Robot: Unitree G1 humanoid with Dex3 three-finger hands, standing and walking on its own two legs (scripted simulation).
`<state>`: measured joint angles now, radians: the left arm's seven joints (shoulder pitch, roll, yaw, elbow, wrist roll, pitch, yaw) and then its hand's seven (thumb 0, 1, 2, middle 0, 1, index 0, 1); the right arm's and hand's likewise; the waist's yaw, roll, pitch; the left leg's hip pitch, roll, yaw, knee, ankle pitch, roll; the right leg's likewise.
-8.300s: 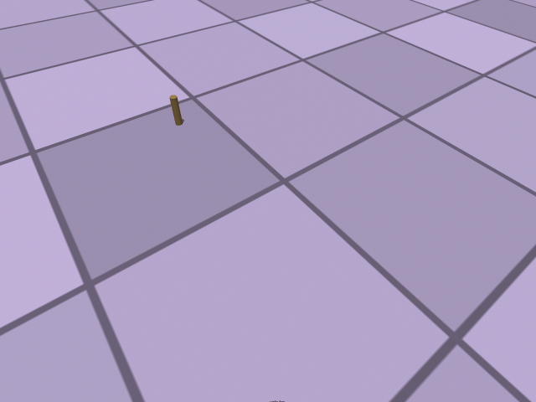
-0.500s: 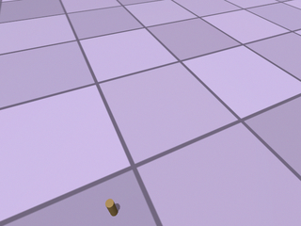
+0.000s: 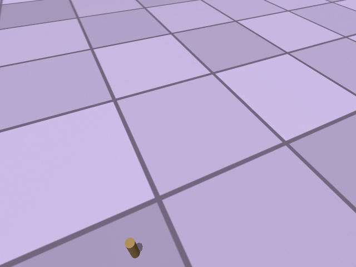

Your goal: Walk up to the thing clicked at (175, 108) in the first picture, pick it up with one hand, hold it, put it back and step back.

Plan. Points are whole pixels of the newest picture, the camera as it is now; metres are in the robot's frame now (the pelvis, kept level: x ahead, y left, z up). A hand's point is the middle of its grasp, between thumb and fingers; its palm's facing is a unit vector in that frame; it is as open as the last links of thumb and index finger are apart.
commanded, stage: stand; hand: left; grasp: from the side
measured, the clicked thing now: (132, 248) +0.34 +0.22 -0.69
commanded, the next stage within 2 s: go down in 0.02 s
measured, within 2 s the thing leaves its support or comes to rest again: neither
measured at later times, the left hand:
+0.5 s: hand out of the picture +0.15 +0.27 -0.18, palm faces +0.05 -0.94 -0.34, open 14.2 cm
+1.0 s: hand out of the picture +0.12 +0.29 -0.21, palm faces +0.09 -0.94 -0.32, open 17.5 cm
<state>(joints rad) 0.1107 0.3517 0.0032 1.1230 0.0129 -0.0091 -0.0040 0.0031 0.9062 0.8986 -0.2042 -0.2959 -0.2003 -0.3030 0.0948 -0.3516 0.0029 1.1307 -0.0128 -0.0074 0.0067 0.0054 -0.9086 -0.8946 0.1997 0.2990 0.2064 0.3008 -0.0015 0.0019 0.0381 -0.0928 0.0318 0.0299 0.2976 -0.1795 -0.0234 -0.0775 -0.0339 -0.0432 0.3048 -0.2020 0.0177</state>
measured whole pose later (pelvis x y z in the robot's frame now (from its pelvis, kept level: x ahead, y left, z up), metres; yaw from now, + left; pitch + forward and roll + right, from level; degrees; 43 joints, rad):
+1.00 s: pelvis -0.02 +0.01 -0.09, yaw +0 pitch +17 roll -3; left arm 0.28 0.35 0.27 0.43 0.02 0.19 -0.11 -0.01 -0.57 0.02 -0.09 -0.08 -0.09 -0.08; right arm 0.20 -0.23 -0.01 0.55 0.00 -0.15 -0.06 0.01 -0.87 -0.88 0.20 0.30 0.21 0.30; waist -0.03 0.00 -0.12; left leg -0.90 0.05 -0.02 1.13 -0.52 -0.01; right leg -0.84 -0.04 -0.06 1.08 -0.52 0.03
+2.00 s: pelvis -0.10 +0.01 -0.32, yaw -4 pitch +33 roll -6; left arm -0.35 0.72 0.72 0.95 -0.17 -0.36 -0.61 -0.01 -0.52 0.07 -0.06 -0.09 -0.06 -0.09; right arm 0.10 -0.33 0.05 0.67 -0.02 -0.18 -0.04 0.01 -0.91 -0.90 0.20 0.30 0.21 0.30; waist -0.05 -0.02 -0.15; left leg -1.90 0.05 -0.10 1.98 -0.67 -0.01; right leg -1.83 -0.03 -0.07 1.93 -0.68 0.01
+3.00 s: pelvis -0.11 +0.01 -0.39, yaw -5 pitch +32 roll -7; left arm -0.48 0.86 0.82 1.02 -0.20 -0.37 -0.74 -0.02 -0.56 0.08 -0.05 -0.06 -0.03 -0.08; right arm 0.09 -0.36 0.09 0.67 -0.04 -0.18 -0.04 0.01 -0.93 -0.90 0.20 0.30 0.21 0.30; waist -0.06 -0.04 -0.11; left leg -2.11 0.04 -0.13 2.22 -0.68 -0.01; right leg -2.02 -0.03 -0.07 2.15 -0.70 0.02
